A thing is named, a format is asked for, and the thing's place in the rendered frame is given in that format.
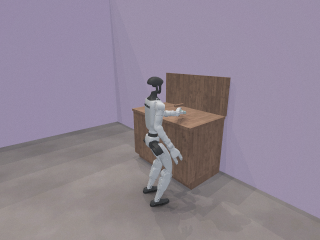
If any humanoid robot head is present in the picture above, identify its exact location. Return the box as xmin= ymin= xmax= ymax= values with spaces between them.
xmin=147 ymin=76 xmax=164 ymax=101

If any counter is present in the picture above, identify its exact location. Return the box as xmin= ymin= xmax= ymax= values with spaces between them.
xmin=132 ymin=73 xmax=231 ymax=190

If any robot right upper arm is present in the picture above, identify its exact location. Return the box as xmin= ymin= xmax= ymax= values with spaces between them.
xmin=153 ymin=101 xmax=165 ymax=132

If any right robot shin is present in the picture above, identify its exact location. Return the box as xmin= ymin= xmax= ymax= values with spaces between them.
xmin=154 ymin=172 xmax=172 ymax=202

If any left robot forearm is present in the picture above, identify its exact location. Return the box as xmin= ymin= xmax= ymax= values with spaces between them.
xmin=164 ymin=110 xmax=180 ymax=117

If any right robot forearm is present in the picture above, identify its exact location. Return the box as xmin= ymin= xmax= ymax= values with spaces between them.
xmin=156 ymin=125 xmax=175 ymax=151

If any left robot hand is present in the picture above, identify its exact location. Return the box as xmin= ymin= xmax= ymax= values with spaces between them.
xmin=176 ymin=107 xmax=184 ymax=114

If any right robot hand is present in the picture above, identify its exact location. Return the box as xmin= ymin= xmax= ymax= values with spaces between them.
xmin=170 ymin=148 xmax=183 ymax=165

